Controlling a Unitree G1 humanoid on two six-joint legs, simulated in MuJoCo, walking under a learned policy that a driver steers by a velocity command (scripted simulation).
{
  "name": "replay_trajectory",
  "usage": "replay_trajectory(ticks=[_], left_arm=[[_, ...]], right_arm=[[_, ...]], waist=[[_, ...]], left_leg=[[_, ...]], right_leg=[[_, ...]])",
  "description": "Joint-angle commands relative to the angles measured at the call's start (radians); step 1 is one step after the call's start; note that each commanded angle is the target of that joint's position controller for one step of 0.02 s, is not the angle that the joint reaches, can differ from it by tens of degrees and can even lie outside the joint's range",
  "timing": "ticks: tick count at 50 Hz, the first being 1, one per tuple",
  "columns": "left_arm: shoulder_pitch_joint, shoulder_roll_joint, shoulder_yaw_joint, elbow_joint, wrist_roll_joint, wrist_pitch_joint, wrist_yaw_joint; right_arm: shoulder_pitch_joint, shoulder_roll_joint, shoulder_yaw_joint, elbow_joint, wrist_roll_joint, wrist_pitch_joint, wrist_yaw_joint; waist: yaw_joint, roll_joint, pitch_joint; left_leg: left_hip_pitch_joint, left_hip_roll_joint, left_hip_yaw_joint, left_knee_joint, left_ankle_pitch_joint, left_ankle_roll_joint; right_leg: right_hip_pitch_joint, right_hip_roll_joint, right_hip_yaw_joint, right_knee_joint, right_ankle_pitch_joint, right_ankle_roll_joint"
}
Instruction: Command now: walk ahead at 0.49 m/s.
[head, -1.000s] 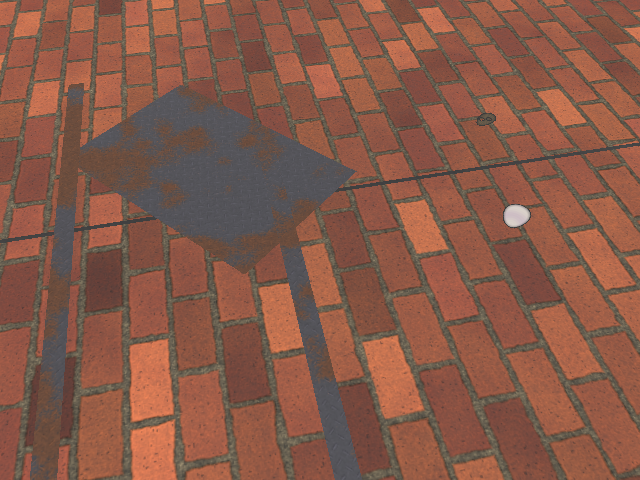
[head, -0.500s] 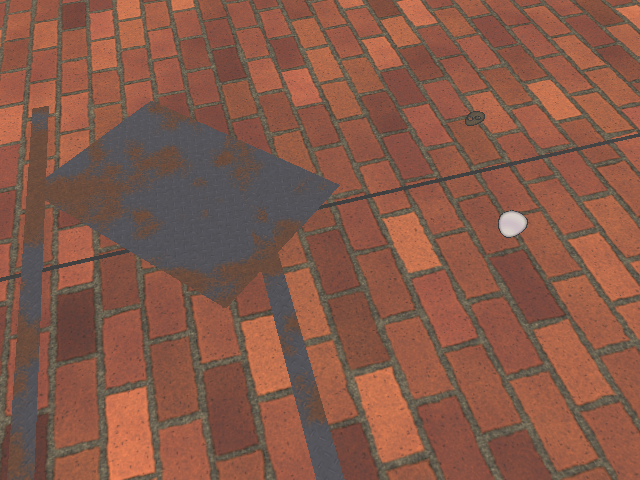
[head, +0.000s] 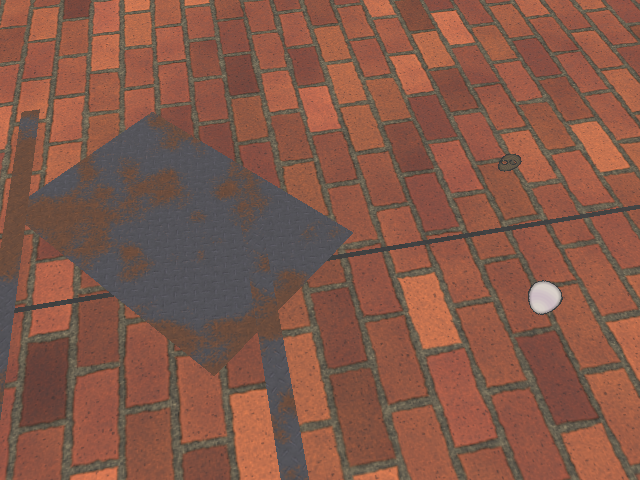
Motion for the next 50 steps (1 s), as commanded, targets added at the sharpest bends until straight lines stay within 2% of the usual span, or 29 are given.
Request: replay_trajectory(ticks=[1, 2, 3, 4, 5, 6, 7, 9, 12, 15, 18, 22, 24, 25, 26, 27, 28, 29, 30, 31, 32, 34, 35, 37, 39, 42, 45, 48, 50], left_arm=[[0.042, 0.129, 0.03, -0.074, 0.006, -0.006, -0.006], [-0.056, 0.152, 0.038, -0.111, 0.009, -0.01, -0.01], [-0.11, 0.148, 0.039, -0.119, 0.014, -0.013, -0.014], [-0.117, 0.13, 0.04, -0.116, 0.018, -0.005, -0.017], [-0.096, 0.105, 0.035, -0.111, 0.026, 0.008, -0.024], [-0.086, 0.078, 0.031, -0.105, 0.027, 0.018, -0.03], [-0.095, 0.067, 0.03, -0.109, 0.029, 0.025, -0.034], [-0.167, 0.071, 0.031, -0.133, 0.029, 0.035, -0.039], [-0.322, 0.086, 0.033, -0.181, 0.023, 0.041, -0.042], [-0.433, 0.078, 0.028, -0.212, 0.014, 0.039, -0.044], [-0.527, 0.07, 0.021, -0.237, 0.011, 0.038, -0.044], [-0.614, 0.078, 0.021, -0.27, 0.011, 0.029, -0.042], [-0.589, 0.088, 0.025, -0.271, 0.01, 0.019, -0.039], [-0.528, 0.098, 0.032, -0.253, 0.011, 0.014, -0.034], [-0.41, 0.115, 0.043, -0.214, 0.012, 0.008, -0.025], [-0.234, 0.145, 0.059, -0.156, 0.022, -0.004, -0.015], [-0.049, 0.231, 0.084, -0.124, 0.05, -0.012, -0.001], [-0.029, 0.296, 0.102, -0.12, 0.054, -0.005, -0.009], [-0.096, 0.222, 0.091, -0.127, 0.017, 0.006, -0.018], [-0.207, 0.171, 0.075, -0.14, 0.01, 0.001, -0.022], [-0.257, 0.124, 0.065, -0.142, 0.013, -0.009, -0.025], [-0.256, 0.071, 0.049, -0.117, 0.01, -0.021, -0.016], [-0.231, 0.066, 0.046, -0.104, 0.008, -0.029, -0.013], [-0.189, 0.087, 0.051, -0.083, 0.0, -0.042, -0.009], [-0.156, 0.099, 0.052, -0.074, 0.003, -0.045, -0.006], [-0.111, 0.093, 0.047, -0.06, 0.006, -0.045, -0.002], [-0.078, 0.103, 0.044, -0.049, 0.006, -0.043, 0.006], [-0.021, 0.123, 0.047, -0.028, 0.009, -0.034, 0.018], [-0.011, 0.135, 0.05, -0.02, 0.011, -0.024, 0.026]], right_arm=[[0.396, -0.224, -0.077, 0.085, 0.023, 0.007, -0.002], [0.279, -0.168, -0.062, 0.067, 0.034, 0.004, 0.001], [0.233, -0.115, -0.05, 0.065, 0.032, -0.005, 0.006], [0.231, -0.088, -0.041, 0.077, 0.024, -0.016, 0.005], [0.247, -0.065, -0.032, 0.097, 0.023, -0.025, 0.001], [0.27, -0.062, -0.028, 0.114, 0.024, -0.035, -0.001], [0.3, -0.072, -0.029, 0.131, 0.026, -0.044, -0.002], [0.339, -0.099, -0.033, 0.152, 0.029, -0.051, -0.001], [0.403, -0.106, -0.029, 0.171, 0.031, -0.048, -0.001], [0.466, -0.101, -0.022, 0.189, 0.032, -0.046, -0.003], [0.524, -0.1, -0.017, 0.208, 0.026, -0.044, -0.011], [0.565, -0.111, -0.016, 0.231, 0.011, -0.037, -0.024], [0.54, -0.123, -0.019, 0.235, 0.007, -0.036, -0.03], [0.517, -0.132, -0.021, 0.233, 0.008, -0.036, -0.032], [0.503, -0.141, -0.023, 0.235, 0.01, -0.034, -0.031], [0.486, -0.136, -0.02, 0.23, 0.018, -0.033, -0.028], [0.473, -0.101, -0.008, 0.192, 0.03, -0.038, -0.023], [0.607, -0.004, 0.006, 0.192, 0.067, -0.032, -0.018], [0.526, -0.127, -0.027, 0.202, 0.037, -0.025, -0.026], [0.443, -0.117, -0.031, 0.17, 0.035, -0.028, -0.021], [0.409, -0.092, -0.029, 0.164, 0.033, -0.026, -0.017], [0.413, -0.058, -0.031, 0.167, 0.009, 0.002, -0.003], [0.413, -0.044, -0.032, 0.164, 0.007, 0.014, 0.004], [0.379, -0.033, -0.036, 0.144, 0.006, 0.03, 0.014], [0.302, -0.033, -0.038, 0.113, 0.007, 0.039, 0.02], [0.177, -0.033, -0.034, 0.064, 0.012, 0.039, 0.028], [0.066, -0.02, -0.021, 0.024, 0.014, 0.034, 0.035], [-0.021, -0.025, -0.015, -0.015, 0.009, 0.033, 0.039], [-0.032, -0.036, -0.019, -0.028, 0.005, 0.033, 0.039]], waist=[[-0.141, 0.072, -0.275], [-0.091, 0.043, -0.109], [-0.073, -0.008, -0.033], [-0.04, -0.027, -0.007], [-0.011, -0.016, -0.011], [0.001, -0.005, -0.015], [0.005, 0.001, -0.014], [0.002, 0.017, 0.007], [-0.035, 0.023, 0.036], [-0.07, 0.035, 0.031], [-0.103, 0.052, 0.032], [-0.12, 0.062, 0.041], [-0.087, 0.068, 0.033], [-0.054, 0.076, 0.004], [-0.005, 0.077, -0.054], [0.069, 0.05, -0.142], [0.129, -0.036, -0.275], [0.063, -0.249, -0.393], [0.056, -0.055, -0.296], [0.013, -0.049, -0.152], [-0.011, -0.024, -0.084], [-0.056, -0.058, -0.041], [-0.064, -0.065, -0.041], [-0.079, -0.066, -0.03], [-0.073, -0.068, -0.011], [-0.054, -0.072, 0.018], [-0.031, -0.071, 0.035], [-0.007, -0.069, 0.046], [-0.016, -0.074, 0.039]], left_leg=[[0.689, 0.438, -0.844, -0.285, -0.333, 0.244], [0.529, 0.412, -0.692, -0.344, -0.405, 0.208], [0.401, 0.37, -0.6, -0.386, -0.313, 0.176], [0.323, 0.328, -0.513, -0.4, -0.198, 0.141], [0.264, 0.294, -0.442, -0.414, -0.116, 0.115], [0.242, 0.278, -0.392, -0.424, -0.052, 0.106], [0.232, 0.267, -0.357, -0.43, 0.007, 0.104], [0.229, 0.248, -0.298, -0.458, 0.031, 0.094], [0.284, 0.223, -0.251, -0.475, 0.111, 0.063], [0.348, 0.206, -0.21, -0.455, 0.221, 0.025], [0.436, 0.212, -0.197, -0.432, 0.294, 0.017], [0.579, 0.26, -0.201, -0.366, 0.419, 0.044], [0.604, 0.279, -0.189, -0.305, 0.559, 0.04], [0.594, 0.277, -0.175, -0.238, 0.698, 0.027], [0.582, 0.265, -0.163, -0.113, 0.799, 0.015], [0.477, 0.23, -0.142, 0.079, 0.729, -0.004], [0.25, 0.178, -0.116, 0.37, 0.37, -0.019], [-0.092, -0.004, -0.07, 0.723, -0.415, -0.056], [-0.162, 0.05, -0.187, 0.775, -0.359, -0.039], [-0.166, 0.087, -0.193, 0.734, -0.255, -0.038], [-0.133, 0.12, -0.186, 0.69, -0.198, -0.042], [-0.064, 0.148, -0.179, 0.634, -0.161, -0.057], [-0.052, 0.146, -0.173, 0.628, -0.151, -0.062], [-0.099, 0.15, -0.159, 0.616, -0.113, -0.068], [-0.172, 0.162, -0.144, 0.587, -0.043, -0.074], [-0.228, 0.159, -0.114, 0.459, 0.067, -0.082], [-0.2, 0.141, -0.061, 0.266, 0.135, -0.081], [-0.189, 0.124, -0.006, 0.147, 0.11, -0.057], [-0.156, 0.098, 0.019, 0.103, 0.039, -0.028]], right_leg=[[-0.666, -0.022, 0.085, 0.766, 0.019, -0.021], [-0.705, -0.085, 0.083, 0.711, 0.13, -0.028], [-0.671, -0.112, 0.073, 0.655, 0.177, -0.029], [-0.623, -0.138, 0.076, 0.607, 0.196, -0.022], [-0.565, -0.155, 0.074, 0.562, 0.203, -0.008], [-0.539, -0.163, 0.065, 0.53, 0.207, 0.003], [-0.542, -0.168, 0.052, 0.505, 0.215, 0.013], [-0.602, -0.191, 0.027, 0.44, 0.273, 0.03], [-0.715, -0.21, -0.006, 0.309, 0.397, 0.053], [-0.728, -0.194, -0.035, 0.162, 0.487, 0.066], [-0.731, -0.168, -0.057, 0.051, 0.519, 0.063], [-0.743, -0.137, -0.067, -0.046, 0.439, 0.036], [-0.67, -0.113, -0.074, -0.096, 0.361, 0.005], [-0.57, -0.082, -0.085, -0.122, 0.32, -0.015], [-0.43, -0.049, -0.095, -0.159, 0.309, -0.037], [-0.187, -0.062, -0.071, -0.214, 0.363, -0.067], [0.093, -0.289, 0.167, -0.218, 0.275, -0.12], [0.316, -0.559, 0.625, -0.316, 0.245, -0.257], [0.197, -0.504, 0.61, -0.375, 0.169, -0.217], [0.038, -0.468, 0.445, -0.419, 0.202, -0.178], [-0.077, -0.425, 0.337, -0.461, 0.294, -0.144], [-0.196, -0.356, 0.176, -0.498, 0.386, -0.083], [-0.211, -0.346, 0.136, -0.506, 0.436, -0.074], [-0.208, -0.334, 0.057, -0.513, 0.535, -0.062], [-0.198, -0.324, -0.006, -0.524, 0.578, -0.049], [-0.183, -0.301, -0.082, -0.531, 0.639, -0.031], [-0.149, -0.298, -0.143, -0.52, 0.71, -0.02], [-0.049, -0.332, -0.176, -0.497, 0.779, -0.024], [0.015, -0.35, -0.205, -0.438, 0.923, -0.022]])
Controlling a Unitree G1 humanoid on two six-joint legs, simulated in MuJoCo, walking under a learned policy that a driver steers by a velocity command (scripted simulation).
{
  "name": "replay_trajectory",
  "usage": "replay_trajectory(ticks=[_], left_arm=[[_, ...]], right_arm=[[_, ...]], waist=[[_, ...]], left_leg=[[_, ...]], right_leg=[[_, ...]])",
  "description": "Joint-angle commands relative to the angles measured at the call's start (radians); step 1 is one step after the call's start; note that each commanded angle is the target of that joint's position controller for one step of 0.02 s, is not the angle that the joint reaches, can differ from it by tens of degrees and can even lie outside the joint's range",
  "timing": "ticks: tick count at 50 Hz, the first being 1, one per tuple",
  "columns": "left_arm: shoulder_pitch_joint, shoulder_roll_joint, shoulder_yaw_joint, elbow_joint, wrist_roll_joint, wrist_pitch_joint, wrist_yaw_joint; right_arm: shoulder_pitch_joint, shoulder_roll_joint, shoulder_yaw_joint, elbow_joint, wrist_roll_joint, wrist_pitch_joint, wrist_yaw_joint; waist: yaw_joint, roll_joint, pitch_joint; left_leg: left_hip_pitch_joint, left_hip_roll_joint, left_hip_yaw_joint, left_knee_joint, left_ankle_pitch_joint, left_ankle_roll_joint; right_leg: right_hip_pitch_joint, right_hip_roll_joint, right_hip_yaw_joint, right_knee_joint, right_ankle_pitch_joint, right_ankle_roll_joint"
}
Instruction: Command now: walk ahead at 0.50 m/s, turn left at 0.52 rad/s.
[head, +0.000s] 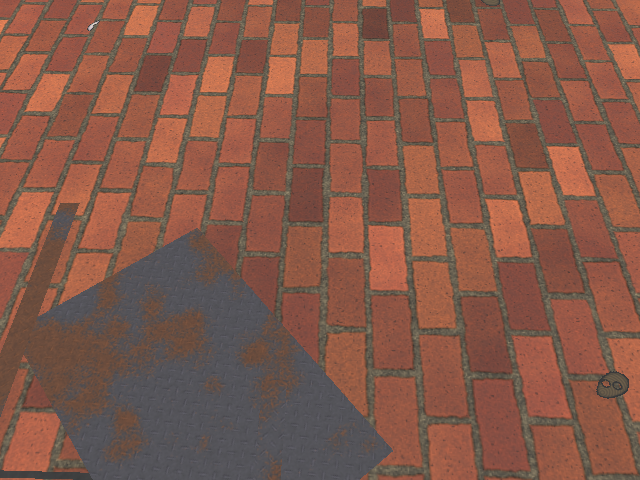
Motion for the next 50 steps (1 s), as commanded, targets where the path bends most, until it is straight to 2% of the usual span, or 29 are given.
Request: replay_trajectory(ticks=[1, 3, 4, 5, 6, 7, 8, 9, 10, 11, 13, 16, 21, 27, 29, 30, 31, 32, 33, 34, 35, 36, 37, 38, 39, 41, 44, 46, 50], left_arm=[[0.05, 0.157, 0.03, -0.019, 0.003, 0.004, 0.016], [0.028, 0.186, 0.039, -0.025, 0.007, 0.017, 0.022], [0.017, 0.202, 0.045, -0.034, 0.009, 0.026, 0.02], [0.0, 0.212, 0.049, -0.048, 0.006, 0.033, 0.013], [-0.005, 0.181, 0.042, -0.084, 0.002, 0.031, 0.005], [-0.022, 0.111, 0.035, -0.169, -0.014, 0.021, -0.018], [-0.155, 0.179, 0.044, -0.197, -0.001, 0.006, -0.023], [-0.189, 0.167, 0.04, -0.217, -0.015, -0.009, -0.027], [-0.164, 0.163, 0.04, -0.2, -0.015, -0.013, -0.023], [-0.157, 0.155, 0.041, -0.199, 0.003, 0.002, -0.021], [-0.13, 0.136, 0.038, -0.198, 0.03, 0.044, -0.028], [-0.211, 0.131, 0.036, -0.239, 0.029, 0.07, -0.037], [-0.415, 0.148, 0.034, -0.319, 0.022, 0.076, -0.041], [-0.585, 0.15, 0.014, -0.399, 0.012, 0.059, -0.052], [-0.582, 0.165, 0.012, -0.417, 0.007, 0.049, -0.052], [-0.536, 0.177, 0.014, -0.41, 0.004, 0.043, -0.049], [-0.444, 0.196, 0.022, -0.386, 0.002, 0.038, -0.041], [-0.312, 0.226, 0.035, -0.346, 0.0, 0.03, -0.03], [-0.157, 0.259, 0.048, -0.315, 0.01, 0.016, -0.015], [-0.018, 0.345, 0.066, -0.317, 0.038, 0.016, 0.003], [-0.083, 0.373, 0.076, -0.324, 0.033, 0.031, -0.002], [-0.17, 0.279, 0.063, -0.344, 0.02, 0.041, -0.01], [-0.218, 0.195, 0.043, -0.347, 0.012, 0.041, -0.014], [-0.233, 0.163, 0.033, -0.333, 0.016, 0.037, -0.018], [-0.217, 0.16, 0.03, -0.312, 0.015, 0.029, -0.018], [-0.179, 0.168, 0.031, -0.278, 0.007, 0.008, -0.028], [-0.139, 0.182, 0.035, -0.245, -0.002, -0.015, -0.04], [-0.119, 0.183, 0.035, -0.228, -0.001, -0.013, -0.042], [-0.076, 0.2, 0.038, -0.198, -0.009, -0.005, -0.046]], right_arm=[[-0.055, -0.048, -0.008, -0.075, -0.004, -0.011, 0.0], [0.04, -0.073, -0.023, -0.051, -0.007, -0.01, -0.006], [0.128, -0.093, -0.035, -0.025, -0.008, -0.013, -0.009], [0.263, -0.126, -0.055, 0.016, -0.017, -0.021, -0.016], [0.373, -0.222, -0.087, 0.034, -0.026, -0.024, -0.03], [0.321, -0.301, -0.106, 0.005, -0.008, -0.012, -0.032], [0.325, -0.278, -0.1, 0.011, 0.013, -0.001, -0.036], [0.272, -0.238, -0.089, 0.011, 0.017, -0.004, -0.044], [0.229, -0.189, -0.077, 0.01, 0.016, -0.01, -0.045], [0.196, -0.166, -0.069, 0.003, 0.022, -0.02, -0.049], [0.192, -0.151, -0.059, -0.002, 0.031, -0.043, -0.05], [0.257, -0.191, -0.066, 0.009, 0.032, -0.056, -0.048], [0.383, -0.193, -0.064, 0.016, 0.027, -0.048, -0.047], [0.464, -0.204, -0.063, 0.013, 0.013, -0.043, -0.061], [0.449, -0.22, -0.066, 0.004, 0.009, -0.044, -0.069], [0.419, -0.23, -0.069, -0.005, 0.009, -0.045, -0.072], [0.372, -0.244, -0.072, -0.019, 0.009, -0.048, -0.07], [0.351, -0.255, -0.074, -0.025, 0.011, -0.053, -0.061], [0.328, -0.245, -0.072, -0.035, 0.021, -0.062, -0.049], [0.362, -0.151, -0.049, -0.075, 0.043, -0.069, -0.044], [0.457, -0.145, -0.047, -0.1, 0.049, -0.062, -0.048], [0.444, -0.199, -0.052, -0.062, 0.014, -0.044, -0.056], [0.372, -0.191, -0.05, -0.06, 0.002, -0.038, -0.045], [0.339, -0.164, -0.045, -0.067, 0.0, -0.035, -0.037], [0.32, -0.151, -0.043, -0.078, -0.01, -0.028, -0.028], [0.33, -0.132, -0.036, -0.077, -0.015, -0.011, -0.015], [0.253, -0.123, -0.029, -0.106, -0.015, -0.007, -0.005], [0.164, -0.119, -0.02, -0.137, -0.016, -0.011, 0.002], [0.004, -0.088, 0.009, -0.182, -0.011, -0.022, 0.017]], waist=[[-0.028, -0.102, 0.036], [-0.076, -0.128, -0.025], [-0.109, -0.131, -0.077], [-0.172, -0.098, -0.146], [-0.212, 0.016, -0.24], [-0.135, 0.234, -0.287], [-0.162, 0.033, -0.205], [-0.124, 0.0, -0.108], [-0.068, -0.081, -0.042], [-0.033, -0.093, -0.029], [-0.003, -0.059, -0.05], [-0.016, -0.024, -0.036], [-0.094, 0.025, -0.018], [-0.146, 0.048, -0.004], [-0.129, 0.061, -0.003], [-0.099, 0.067, -0.01], [-0.052, 0.07, -0.04], [0.002, 0.048, -0.109], [0.08, 0.007, -0.202], [0.102, -0.142, -0.366], [0.005, -0.359, -0.43], [-0.026, -0.177, -0.274], [-0.021, -0.058, -0.146], [-0.035, -0.034, -0.079], [-0.045, -0.082, -0.055], [-0.059, -0.123, -0.058], [-0.059, -0.118, -0.05], [-0.048, -0.11, -0.029], [-0.015, -0.114, -0.016]], left_leg=[[0.044, -0.053, 0.061, -0.061, -0.09, 0.045], [0.165, -0.116, 0.088, -0.073, -0.199, 0.091], [0.265, -0.148, 0.088, -0.106, -0.237, 0.117], [0.456, -0.161, 0.051, -0.197, -0.221, 0.151], [0.685, 0.042, -0.225, -0.246, -0.318, 0.215], [0.91, 0.289, -0.815, -0.401, -0.314, 0.384], [0.858, 0.269, -0.752, -0.457, -0.275, 0.349], [0.743, 0.252, -0.628, -0.472, -0.197, 0.31], [0.618, 0.206, -0.536, -0.487, -0.052, 0.261], [0.542, 0.152, -0.457, -0.491, 0.038, 0.229], [0.48, 0.094, -0.382, -0.497, 0.152, 0.209], [0.453, 0.049, -0.344, -0.509, 0.203, 0.186], [0.559, 0.037, -0.387, -0.498, 0.216, 0.129], [0.69, 0.054, -0.445, -0.423, 0.322, 0.134], [0.694, 0.068, -0.47, -0.392, 0.366, 0.119], [0.666, 0.066, -0.471, -0.368, 0.405, 0.1], [0.615, 0.049, -0.456, -0.304, 0.512, 0.072], [0.584, 0.014, -0.441, -0.167, 0.591, 0.05], [0.469, -0.044, -0.407, 0.042, 0.475, 0.029], [0.29, -0.127, -0.31, 0.346, 0.045, 0.005], [0.069, -0.228, -0.235, 0.543, -0.526, -0.006], [-0.003, -0.128, -0.236, 0.62, -0.45, -0.004], [0.006, -0.096, -0.22, 0.588, -0.365, -0.011], [0.028, -0.067, -0.213, 0.53, -0.326, -0.015], [0.046, -0.048, -0.212, 0.485, -0.314, -0.02], [0.081, -0.052, -0.201, 0.458, -0.302, -0.027], [0.012, -0.045, -0.205, 0.378, -0.236, -0.037], [-0.028, -0.03, -0.185, 0.272, -0.166, -0.051], [0.078, -0.009, -0.075, 0.006, -0.041, -0.066]], right_leg=[[0.016, -0.31, 0.045, 0.05, 0.896, -0.059], [0.041, -0.319, 0.02, 0.227, 1.119, -0.063], [0.025, -0.321, 0.018, 0.379, 1.124, -0.067], [-0.074, -0.307, 0.007, 0.604, 0.988, -0.049], [-0.304, -0.262, 0.007, 0.924, 0.556, -0.018], [-0.745, -0.005, 0.12, 1.271, -0.229, 0.041], [-0.867, -0.067, 0.298, 1.255, -0.145, 0.027], [-0.869, -0.11, 0.304, 1.179, -0.043, 0.022], [-0.803, -0.143, 0.302, 1.078, 0.003, 0.025], [-0.738, -0.162, 0.308, 1.012, 0.01, 0.038], [-0.658, -0.168, 0.302, 0.942, 0.017, 0.066], [-0.699, -0.164, 0.276, 0.837, 0.099, 0.096], [-0.822, -0.14, 0.277, 0.646, 0.259, 0.106], [-0.834, -0.078, 0.277, 0.452, 0.281, 0.079], [-0.758, -0.062, 0.289, 0.377, 0.266, 0.057], [-0.665, -0.048, 0.291, 0.333, 0.244, 0.042], [-0.512, -0.02, 0.283, 0.298, 0.203, 0.023], [-0.336, 0.004, 0.271, 0.267, 0.196, 0.004], [-0.095, -0.071, 0.332, 0.231, 0.21, -0.027], [0.153, -0.347, 0.623, 0.212, 0.031, -0.079], [0.218, -0.509, 1.063, 0.078, 0.025, -0.185], [0.07, -0.481, 0.998, 0.07, -0.091, -0.187], [-0.073, -0.42, 0.832, 0.048, -0.07, -0.173], [-0.172, -0.364, 0.705, 0.013, 0.011, -0.146], [-0.223, -0.327, 0.62, -0.007, 0.092, -0.133], [-0.264, -0.294, 0.523, -0.025, 0.257, -0.132], [-0.243, -0.293, 0.439, -0.067, 0.337, -0.151], [-0.233, -0.278, 0.384, -0.094, 0.335, -0.15], [-0.261, -0.234, 0.284, -0.098, 0.376, -0.123]])
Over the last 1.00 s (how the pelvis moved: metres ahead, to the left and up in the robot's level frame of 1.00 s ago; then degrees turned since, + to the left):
0.53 -0.03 0.02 13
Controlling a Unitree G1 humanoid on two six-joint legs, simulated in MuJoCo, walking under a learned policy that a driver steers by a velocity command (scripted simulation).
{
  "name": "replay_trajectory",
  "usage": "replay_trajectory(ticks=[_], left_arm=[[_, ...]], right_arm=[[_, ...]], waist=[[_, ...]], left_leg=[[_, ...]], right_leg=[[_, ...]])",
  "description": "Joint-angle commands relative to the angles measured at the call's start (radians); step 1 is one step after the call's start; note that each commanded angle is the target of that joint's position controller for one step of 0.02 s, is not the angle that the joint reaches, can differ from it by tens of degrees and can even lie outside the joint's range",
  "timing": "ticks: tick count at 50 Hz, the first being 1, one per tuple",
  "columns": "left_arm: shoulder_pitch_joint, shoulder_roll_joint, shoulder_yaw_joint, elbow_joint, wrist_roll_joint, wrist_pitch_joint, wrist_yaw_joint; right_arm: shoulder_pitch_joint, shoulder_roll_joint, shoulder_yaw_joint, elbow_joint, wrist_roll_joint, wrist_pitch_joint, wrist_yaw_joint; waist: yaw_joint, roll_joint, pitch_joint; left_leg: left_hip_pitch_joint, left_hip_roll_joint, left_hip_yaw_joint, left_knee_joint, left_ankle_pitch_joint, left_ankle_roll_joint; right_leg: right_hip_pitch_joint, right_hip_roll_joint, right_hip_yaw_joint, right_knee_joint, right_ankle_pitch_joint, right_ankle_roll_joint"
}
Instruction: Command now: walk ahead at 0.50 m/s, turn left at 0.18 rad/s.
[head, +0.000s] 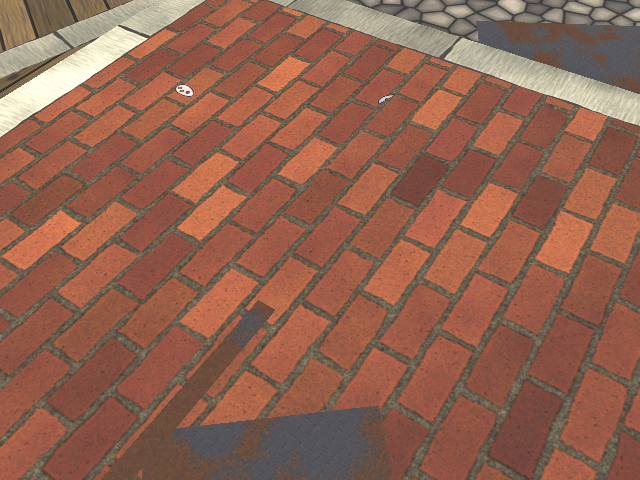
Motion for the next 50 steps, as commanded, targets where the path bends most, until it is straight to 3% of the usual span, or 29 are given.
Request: replay_trajectory(ticks=[1, 5, 6, 7, 8, 9, 10, 11, 12, 13, 15, 17, 19, 22, 25, 28, 30, 31, 32, 33, 34, 35, 36, 37, 39, 41, 46, 50], left_arm=[[-0.021, 0.136, 0.025, -0.047, -0.005, -0.014, -0.001], [0.033, 0.167, 0.032, -0.012, 0.0, 0.004, 0.003], [0.032, 0.171, 0.032, -0.005, -0.002, 0.011, 0.006], [0.036, 0.161, 0.028, 0.003, -0.006, 0.017, 0.007], [0.038, 0.132, 0.017, -0.005, -0.007, 0.017, 0.008], [0.051, 0.045, -0.009, -0.066, -0.029, 0.013, 0.001], [0.062, 0.086, 0.006, -0.068, -0.016, 0.019, 0.009], [0.006, 0.129, 0.022, -0.064, -0.005, 0.028, 0.013], [-0.022, 0.104, 0.017, -0.064, -0.011, 0.027, 0.006], [-0.023, 0.087, 0.017, -0.053, -0.013, 0.032, 0.003], [0.008, 0.067, 0.018, -0.026, 0.011, 0.058, -0.007], [0.008, 0.055, 0.024, -0.027, 0.011, 0.074, -0.009], [-0.035, 0.046, 0.027, -0.046, 0.012, 0.082, -0.009], [-0.131, 0.025, 0.017, -0.087, 0.013, 0.086, -0.015], [-0.21, 0.008, 0.005, -0.12, 0.018, 0.087, -0.023], [-0.207, 0.034, 0.011, -0.138, 0.027, 0.085, -0.024], [-0.149, 0.058, 0.022, -0.134, 0.031, 0.079, -0.019], [-0.077, 0.068, 0.03, -0.117, 0.034, 0.068, -0.013], [0.001, 0.128, 0.048, -0.107, 0.039, 0.052, -0.001], [-0.01, 0.257, 0.08, -0.118, 0.025, 0.051, 0.012], [0.031, 0.28, 0.093, -0.127, -0.026, 0.07, 0.012], [-0.037, 0.239, 0.087, -0.151, -0.032, 0.088, 0.018], [-0.112, 0.175, 0.068, -0.162, -0.023, 0.103, 0.025], [-0.154, 0.133, 0.054, -0.163, -0.017, 0.112, 0.029], [-0.186, 0.116, 0.05, -0.171, -0.01, 0.115, 0.03], [-0.182, 0.143, 0.058, -0.172, -0.003, 0.106, 0.022], [-0.175, 0.175, 0.073, -0.184, 0.004, 0.122, 0.019], [-0.178, 0.183, 0.081, -0.192, 0.01, 0.134, 0.015]], right_arm=[[-0.095, -0.018, 0.014, -0.08, 0.004, -0.015, 0.008], [-0.125, -0.047, 0.01, -0.096, 0.003, -0.023, -0.007], [-0.083, -0.051, 0.006, -0.082, -0.002, -0.029, -0.011], [0.024, -0.062, -0.003, -0.043, -0.01, -0.038, -0.019], [0.188, -0.106, -0.021, 0.011, -0.025, -0.049, -0.03], [0.328, -0.211, -0.047, 0.021, -0.045, -0.053, -0.046], [0.34, -0.242, -0.061, 0.034, 0.0, -0.038, -0.052], [0.264, -0.186, -0.048, 0.026, 0.014, -0.035, -0.053], [0.194, -0.121, -0.03, 0.019, 0.017, -0.042, -0.049], [0.149, -0.078, -0.019, 0.018, 0.017, -0.05, -0.048], [0.122, -0.043, -0.008, 0.029, 0.019, -0.067, -0.055], [0.135, -0.054, -0.011, 0.043, 0.024, -0.085, -0.058], [0.143, -0.067, -0.015, 0.052, 0.03, -0.088, -0.065], [0.143, -0.058, -0.012, 0.061, 0.03, -0.074, -0.077], [0.175, -0.075, -0.017, 0.079, 0.031, -0.062, -0.086], [0.189, -0.102, -0.029, 0.091, 0.032, -0.046, -0.094], [0.175, -0.121, -0.04, 0.088, 0.034, -0.033, -0.1], [0.163, -0.125, -0.043, 0.083, 0.036, -0.023, -0.099], [0.183, -0.13, -0.046, 0.074, 0.035, -0.018, -0.095], [0.254, -0.03, -0.026, 0.03, 0.023, -0.011, -0.086], [0.259, -0.048, -0.023, 0.022, 0.02, 0.008, -0.083], [0.211, -0.067, -0.024, 0.02, 0.016, 0.015, -0.081], [0.141, -0.072, -0.026, 0.008, 0.018, 0.014, -0.081], [0.102, -0.076, -0.029, 0.0, 0.015, 0.016, -0.084], [0.136, -0.067, -0.028, 0.006, 0.0, 0.041, -0.084], [0.158, -0.045, -0.023, 0.006, 0.007, 0.057, -0.084], [0.077, -0.057, -0.025, -0.031, 0.015, 0.071, -0.089], [0.051, -0.061, -0.023, -0.051, 0.024, 0.061, -0.092]], waist=[[-0.018, -0.135, 0.028], [-0.015, -0.143, 0.033], [-0.037, -0.141, 0.015], [-0.087, -0.106, -0.036], [-0.147, -0.058, -0.142], [-0.185, 0.132, -0.281], [-0.171, 0.205, -0.301], [-0.142, 0.084, -0.163], [-0.111, 0.047, -0.075], [-0.081, 0.037, -0.03], [-0.039, 0.054, 0.01], [-0.011, 0.027, 0.005], [-0.003, 0.029, 0.002], [-0.018, 0.055, 0.019], [-0.052, 0.058, 0.01], [-0.052, 0.063, -0.01], [-0.031, 0.056, -0.042], [0.004, 0.017, -0.082], [0.047, -0.08, -0.146], [-0.031, -0.287, -0.216], [0.014, -0.259, -0.363], [0.005, -0.135, -0.274], [-0.01, -0.08, -0.138], [-0.034, -0.051, -0.06], [-0.063, -0.081, -0.067], [-0.07, -0.085, -0.101], [-0.031, -0.149, -0.091], [-0.017, -0.162, -0.077]], left_leg=[[0.102, 0.003, 0.087, -0.154, 0.066, -0.008], [0.161, -0.02, 0.115, -0.263, -0.036, 0.027], [0.229, -0.042, 0.126, -0.306, -0.057, 0.042], [0.375, -0.069, 0.133, -0.379, -0.04, 0.062], [0.603, -0.018, 0.066, -0.388, -0.062, 0.095], [0.893, 0.284, -0.322, -0.45, -0.207, 0.179], [0.893, 0.395, -0.589, -0.569, -0.189, 0.236], [0.789, 0.348, -0.444, -0.563, -0.169, 0.213], [0.666, 0.299, -0.318, -0.593, -0.117, 0.185], [0.578, 0.253, -0.223, -0.636, -0.084, 0.144], [0.485, 0.204, -0.098, -0.674, 0.092, 0.11], [0.483, 0.202, 0.002, -0.643, 0.459, 0.117], [0.49, 0.198, 0.086, -0.618, 0.624, 0.12], [0.481, 0.163, 0.184, -0.6, 0.623, 0.11], [0.513, 0.165, 0.23, -0.553, 0.637, 0.11], [0.583, 0.201, 0.23, -0.442, 0.709, 0.1], [0.605, 0.208, 0.231, -0.292, 0.776, 0.087], [0.591, 0.184, 0.248, -0.138, 0.719, 0.066], [0.483, 0.128, 0.263, 0.101, 0.464, 0.013], [0.192, -0.042, 0.262, 0.409, -0.449, -0.036], [0.072, -0.111, 0.063, 0.561, -0.55, -0.052], [0.028, -0.052, 0.01, 0.575, -0.486, -0.056], [0.006, -0.025, 0.009, 0.515, -0.405, -0.057], [0.015, -0.004, 0.007, 0.433, -0.349, -0.063], [0.107, -0.011, 0.017, 0.344, -0.29, -0.07], [0.139, -0.028, 0.019, 0.28, -0.278, -0.075], [0.12, -0.041, 0.002, 0.112, -0.251, -0.085], [0.163, -0.067, -0.005, 0.002, -0.263, -0.075]], right_leg=[[-0.086, -0.227, 0.115, -0.12, 0.27, -0.132], [0.02, -0.281, 0.134, -0.041, 0.371, -0.121], [0.034, -0.277, 0.122, 0.026, 0.459, -0.112], [0.021, -0.242, 0.081, 0.173, 0.555, -0.094], [-0.079, -0.196, 0.044, 0.372, 0.48, -0.07], [-0.379, -0.095, -0.017, 0.719, 0.09, -0.022], [-0.556, 0.001, 0.057, 0.911, -0.325, -0.024], [-0.614, -0.057, 0.144, 0.962, -0.274, -0.039], [-0.595, -0.092, 0.155, 0.927, -0.195, -0.042], [-0.551, -0.114, 0.153, 0.874, -0.146, -0.039], [-0.483, -0.119, 0.148, 0.848, -0.09, -0.015], [-0.476, -0.099, 0.136, 0.858, -0.058, 0.003], [-0.507, -0.095, 0.117, 0.833, -0.005, 0.018], [-0.502, -0.09, 0.075, 0.665, 0.105, 0.024], [-0.434, -0.066, 0.025, 0.484, 0.173, 0.007], [-0.391, -0.039, 0.003, 0.409, 0.093, -0.033], [-0.324, -0.001, -0.01, 0.354, 0.014, -0.07], [-0.238, 0.024, -0.013, 0.267, 0.066, -0.091], [-0.077, -0.049, 0.103, 0.19, 0.388, -0.134], [0.147, -0.336, 0.439, 0.292, 1.069, -0.265], [0.224, -0.42, 0.655, 0.196, 0.961, -0.412], [0.131, -0.4, 0.601, 0.138, 0.685, -0.396], [-0.003, -0.345, 0.537, 0.092, 0.505, -0.352], [-0.093, -0.285, 0.485, 0.058, 0.424, -0.298], [-0.18, -0.211, 0.411, 0.038, 0.364, -0.244], [-0.188, -0.183, 0.395, 0.042, 0.353, -0.225], [-0.195, -0.157, 0.482, -0.014, -0.069, -0.193], [-0.204, -0.152, 0.553, -0.02, -0.159, -0.176]])
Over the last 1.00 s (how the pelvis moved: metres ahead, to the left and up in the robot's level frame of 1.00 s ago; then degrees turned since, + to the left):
0.53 0.11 0.01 32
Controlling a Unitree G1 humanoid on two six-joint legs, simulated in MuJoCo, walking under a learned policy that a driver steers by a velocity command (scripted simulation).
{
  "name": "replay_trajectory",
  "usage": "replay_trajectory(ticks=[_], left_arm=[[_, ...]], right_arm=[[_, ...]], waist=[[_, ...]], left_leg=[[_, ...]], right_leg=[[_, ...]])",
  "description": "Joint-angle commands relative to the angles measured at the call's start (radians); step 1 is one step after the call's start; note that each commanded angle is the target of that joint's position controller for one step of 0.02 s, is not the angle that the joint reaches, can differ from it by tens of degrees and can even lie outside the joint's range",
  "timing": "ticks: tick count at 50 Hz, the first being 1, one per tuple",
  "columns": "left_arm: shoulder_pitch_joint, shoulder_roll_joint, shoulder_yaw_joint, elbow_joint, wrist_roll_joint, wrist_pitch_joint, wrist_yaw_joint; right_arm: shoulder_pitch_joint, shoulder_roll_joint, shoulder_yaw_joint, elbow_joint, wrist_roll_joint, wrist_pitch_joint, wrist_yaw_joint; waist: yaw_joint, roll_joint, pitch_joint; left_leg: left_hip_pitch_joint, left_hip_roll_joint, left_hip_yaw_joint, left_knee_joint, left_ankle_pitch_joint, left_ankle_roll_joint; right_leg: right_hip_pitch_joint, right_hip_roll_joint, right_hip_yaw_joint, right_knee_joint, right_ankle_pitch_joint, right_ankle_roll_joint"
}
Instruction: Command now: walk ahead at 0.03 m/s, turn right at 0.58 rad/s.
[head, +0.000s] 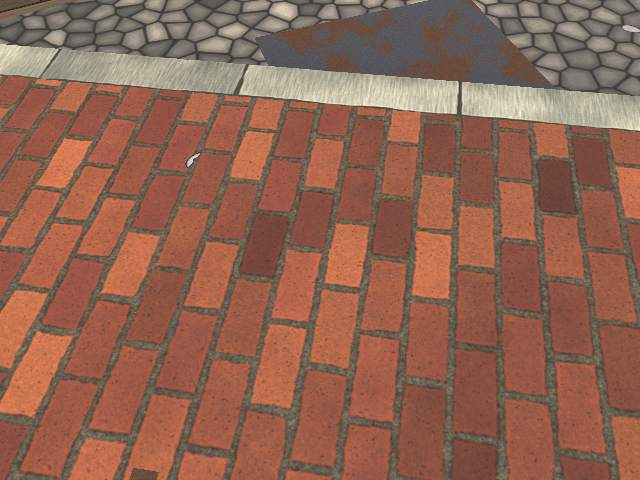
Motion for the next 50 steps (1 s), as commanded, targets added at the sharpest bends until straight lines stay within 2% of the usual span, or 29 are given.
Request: replay_trajectory(ticks=[1, 4, 6, 7, 8, 9, 10, 11, 12, 13, 15, 18, 23, 26, 27, 28, 29, 30, 31, 32, 33, 34, 35, 36, 38, 43, 45, 47, 50], left_arm=[[0.002, 0.156, 0.042, -0.063, 0.006, -0.002, -0.001], [-0.023, 0.15, 0.044, -0.068, 0.004, 0.005, -0.008], [-0.055, 0.138, 0.041, -0.074, -0.013, 0.007, -0.006], [-0.032, 0.093, 0.03, -0.083, -0.025, 0.003, -0.001], [-0.041, 0.064, 0.027, -0.106, -0.036, -0.004, 0.003], [-0.042, 0.147, 0.045, -0.087, 0.015, -0.011, 0.007], [-0.014, 0.151, 0.052, -0.068, 0.017, -0.01, 0.0], [0.028, 0.138, 0.049, -0.05, 0.016, -0.004, -0.007], [0.054, 0.132, 0.048, -0.04, 0.016, 0.006, -0.015], [0.065, 0.128, 0.044, -0.033, 0.011, 0.014, -0.024], [0.009, 0.118, 0.034, -0.055, 0.001, 0.023, -0.034], [-0.065, 0.098, 0.02, -0.087, -0.004, 0.03, -0.042], [-0.093, 0.083, 0.002, -0.12, -0.019, 0.033, -0.047], [-0.075, 0.088, 0.001, -0.13, -0.024, 0.025, -0.042], [-0.046, 0.082, 0.0, -0.123, -0.018, 0.018, -0.038], [-0.018, 0.091, 0.001, -0.114, -0.005, 0.006, -0.028], [0.018, 0.173, 0.018, -0.112, 0.012, -0.011, -0.018], [0.047, 0.334, 0.054, -0.128, -0.004, -0.018, -0.016], [0.124, 0.292, 0.057, -0.109, -0.014, -0.018, -0.014], [0.075, 0.233, 0.036, -0.107, -0.015, -0.015, -0.008], [-0.008, 0.189, 0.022, -0.117, -0.014, -0.009, -0.002], [-0.055, 0.17, 0.015, -0.126, -0.019, -0.007, 0.004], [-0.066, 0.159, 0.011, -0.131, -0.02, -0.007, 0.008], [-0.053, 0.162, 0.011, -0.129, -0.02, -0.008, 0.006], [-0.029, 0.165, 0.011, -0.12, -0.019, -0.015, 0.003], [0.024, 0.158, 0.002, -0.092, -0.005, -0.02, 0.007], [0.06, 0.166, 0.003, -0.074, 0.003, -0.019, 0.005], [0.066, 0.165, 0.0, -0.061, 0.011, -0.019, 0.0], [0.067, 0.173, -0.001, -0.041, 0.012, -0.029, -0.002]], right_arm=[[0.027, -0.081, -0.018, -0.062, 0.009, -0.017, -0.006], [0.088, -0.084, -0.016, -0.058, 0.023, -0.031, -0.012], [0.181, -0.094, -0.02, -0.038, 0.02, -0.044, -0.024], [0.184, -0.172, -0.037, -0.047, 0.006, -0.05, -0.035], [0.101, -0.272, -0.058, -0.085, -0.008, -0.048, -0.035], [0.035, -0.234, -0.052, -0.097, -0.02, -0.046, -0.028], [-0.004, -0.16, -0.03, -0.112, -0.014, -0.05, -0.024], [-0.042, -0.129, -0.021, -0.118, -0.009, -0.052, -0.019], [-0.057, -0.125, -0.019, -0.128, -0.005, -0.054, -0.018], [-0.049, -0.121, -0.017, -0.137, -0.006, -0.053, -0.017], [0.021, -0.129, -0.022, -0.127, -0.008, -0.05, -0.013], [0.117, -0.163, -0.038, -0.102, -0.005, -0.049, -0.013], [0.094, -0.198, -0.054, -0.101, -0.011, -0.046, 0.01], [0.085, -0.217, -0.062, -0.094, -0.004, -0.042, 0.02], [0.07, -0.218, -0.063, -0.093, 0.005, -0.039, 0.02], [0.081, -0.212, -0.064, -0.085, 0.01, -0.036, 0.021], [0.112, -0.171, -0.055, -0.093, 0.003, -0.03, 0.024], [0.058, -0.09, -0.028, -0.178, -0.004, -0.02, 0.019], [0.001, -0.134, -0.033, -0.172, -0.009, -0.007, 0.006], [0.006, -0.14, -0.037, -0.16, 0.006, -0.002, 0.009], [0.019, -0.149, -0.041, -0.143, 0.015, -0.008, 0.014], [0.028, -0.166, -0.047, -0.137, 0.006, -0.011, 0.017], [0.056, -0.172, -0.05, -0.121, -0.007, -0.011, 0.022], [0.07, -0.169, -0.049, -0.114, -0.009, -0.008, 0.026], [0.08, -0.15, -0.044, -0.107, 0.0, -0.003, 0.03], [0.034, -0.129, -0.033, -0.111, 0.002, 0.007, 0.023], [0.018, -0.129, -0.029, -0.113, -0.006, 0.0, 0.031], [-0.007, -0.128, -0.027, -0.117, -0.011, -0.009, 0.041], [0.009, -0.114, -0.02, -0.107, -0.004, -0.035, 0.043]], waist=[[-0.004, -0.123, -0.104], [-0.026, -0.143, -0.105], [-0.08, -0.13, -0.092], [-0.062, -0.003, -0.084], [-0.045, 0.24, -0.056], [-0.028, 0.138, -0.016], [0.006, 0.081, -0.033], [0.035, 0.07, -0.037], [0.041, 0.109, -0.056], [0.028, 0.138, -0.06], [-0.02, 0.135, -0.058], [-0.077, 0.15, -0.068], [-0.084, 0.197, -0.083], [-0.07, 0.208, -0.095], [-0.042, 0.186, -0.1], [-0.017, 0.128, -0.107], [-0.011, -0.077, -0.119], [-0.011, -0.312, -0.083], [0.059, -0.173, -0.121], [0.016, -0.134, -0.074], [-0.023, -0.112, -0.031], [-0.042, -0.132, -0.026], [-0.048, -0.142, -0.051], [-0.05, -0.125, -0.075], [-0.045, -0.099, -0.095], [-0.009, -0.123, -0.067], [0.012, -0.125, -0.072], [0.021, -0.144, -0.023], [0.003, -0.11, 0.016]], left_leg=[[0.042, -0.04, 0.023, -0.072, -0.013, 0.011], [0.168, -0.08, 0.029, -0.24, -0.029, 0.049], [0.337, -0.078, 0.031, -0.505, 0.066, 0.082], [0.399, 0.086, -0.13, -0.652, -0.029, 0.12], [0.367, 0.35, -0.446, -0.747, -0.108, 0.225], [0.237, 0.388, -0.399, -0.705, 0.085, 0.279], [0.198, 0.325, -0.297, -0.66, 0.244, 0.265], [0.199, 0.258, -0.183, -0.628, 0.351, 0.232], [0.24, 0.216, -0.112, -0.605, 0.411, 0.213], [0.275, 0.197, -0.063, -0.584, 0.492, 0.213], [0.367, 0.199, -0.028, -0.556, 0.579, 0.226], [0.489, 0.244, -0.026, -0.524, 0.66, 0.246], [0.418, 0.265, 0.05, -0.484, 0.671, 0.232], [0.394, 0.279, 0.071, -0.427, 0.662, 0.209], [0.36, 0.269, 0.099, -0.377, 0.615, 0.181], [0.291, 0.252, 0.138, -0.299, 0.508, 0.126], [0.102, 0.182, 0.213, -0.081, 0.232, 0.055], [-0.162, -0.002, 0.218, 0.07, -0.257, -0.004], [-0.154, 0.024, 0.077, 0.21, -0.267, -0.002], [-0.16, 0.036, 0.051, 0.246, -0.188, 0.003], [-0.143, 0.051, 0.035, 0.213, -0.093, 0.006], [-0.133, 0.049, 0.038, 0.191, -0.037, 0.004], [-0.103, 0.036, 0.05, 0.203, 0.0, -0.003], [-0.088, 0.024, 0.053, 0.211, 0.015, -0.008], [-0.082, 0.018, 0.058, 0.179, 0.029, -0.013], [-0.045, 0.014, 0.056, 0.025, 0.018, -0.001], [-0.015, 0.005, 0.069, -0.035, 0.003, 0.012], [0.0, -0.007, 0.079, -0.103, -0.02, 0.027], [0.106, -0.025, 0.093, -0.234, -0.041, 0.061]], right_leg=[[0.089, -0.255, 0.362, -0.187, -0.287, -0.11], [0.06, -0.239, 0.408, -0.182, -0.257, -0.079], [-0.022, -0.183, 0.39, -0.15, -0.315, -0.008], [-0.105, -0.1, 0.304, -0.023, -0.42, 0.058], [-0.256, 0.077, 0.045, 0.264, -0.448, 0.096], [-0.232, -0.006, 0.02, 0.478, -0.445, 0.11], [-0.163, -0.016, 0.027, 0.586, -0.399, 0.109], [-0.148, -0.019, 0.017, 0.67, -0.349, 0.111], [-0.161, -0.023, 0.001, 0.737, -0.32, 0.117], [-0.184, -0.029, -0.021, 0.772, -0.32, 0.129], [-0.231, -0.052, -0.048, 0.728, -0.323, 0.152], [-0.249, -0.079, -0.064, 0.604, -0.357, 0.171], [-0.047, -0.098, -0.144, 0.371, -0.408, 0.136], [0.047, -0.088, -0.178, 0.218, -0.366, 0.103], [0.115, -0.08, -0.187, 0.1, -0.281, 0.087], [0.212, -0.081, -0.156, -0.043, -0.146, 0.072], [0.357, -0.245, 0.101, -0.151, -0.073, 0.035], [0.375, -0.518, 0.459, -0.119, 0.394, -0.123], [0.374, -0.515, 0.405, -0.085, 0.442, -0.211], [0.33, -0.45, 0.317, -0.085, 0.379, -0.202], [0.277, -0.373, 0.245, -0.103, 0.289, -0.155], [0.27, -0.323, 0.213, -0.107, 0.268, -0.122], [0.27, -0.292, 0.187, -0.099, 0.316, -0.116], [0.273, -0.285, 0.183, -0.093, 0.334, -0.115], [0.29, -0.288, 0.182, -0.095, 0.323, -0.119], [0.284, -0.302, 0.226, -0.108, 0.207, -0.13], [0.267, -0.295, 0.271, -0.159, -0.143, -0.142], [0.227, -0.296, 0.329, -0.206, -0.42, -0.149], [0.161, -0.303, 0.364, -0.206, -0.471, -0.149]])
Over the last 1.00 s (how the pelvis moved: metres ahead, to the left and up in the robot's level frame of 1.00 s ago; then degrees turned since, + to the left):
0.31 0.03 -0.01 -24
